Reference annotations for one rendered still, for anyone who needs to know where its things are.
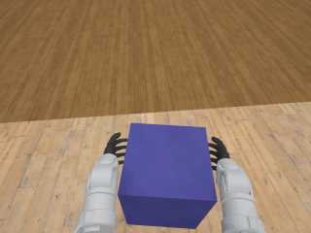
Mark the right robot forearm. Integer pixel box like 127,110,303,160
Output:
216,158,265,233

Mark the carton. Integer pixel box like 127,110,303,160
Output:
118,122,218,229

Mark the left robot hand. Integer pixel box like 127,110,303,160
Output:
103,132,128,165

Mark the left robot forearm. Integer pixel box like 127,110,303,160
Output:
74,153,120,233

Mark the right robot hand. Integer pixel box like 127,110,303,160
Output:
208,137,230,171

